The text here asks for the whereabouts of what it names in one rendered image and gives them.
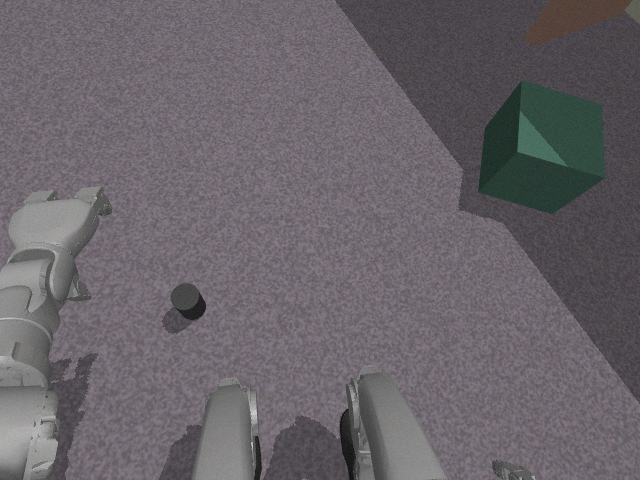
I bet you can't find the right robot foot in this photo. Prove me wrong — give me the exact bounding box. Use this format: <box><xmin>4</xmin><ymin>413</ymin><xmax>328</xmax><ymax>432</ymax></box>
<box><xmin>340</xmin><ymin>409</ymin><xmax>357</xmax><ymax>480</ymax></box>

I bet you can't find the left robot hand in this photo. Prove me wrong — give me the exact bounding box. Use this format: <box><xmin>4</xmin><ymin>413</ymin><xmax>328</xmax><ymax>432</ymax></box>
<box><xmin>8</xmin><ymin>186</ymin><xmax>112</xmax><ymax>301</ymax></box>

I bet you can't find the right robot hand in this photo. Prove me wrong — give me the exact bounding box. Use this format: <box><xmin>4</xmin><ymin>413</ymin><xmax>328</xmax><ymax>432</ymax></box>
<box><xmin>492</xmin><ymin>460</ymin><xmax>535</xmax><ymax>480</ymax></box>

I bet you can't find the left robot arm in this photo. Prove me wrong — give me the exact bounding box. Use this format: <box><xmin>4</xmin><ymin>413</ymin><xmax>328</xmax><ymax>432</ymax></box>
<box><xmin>0</xmin><ymin>242</ymin><xmax>76</xmax><ymax>480</ymax></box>

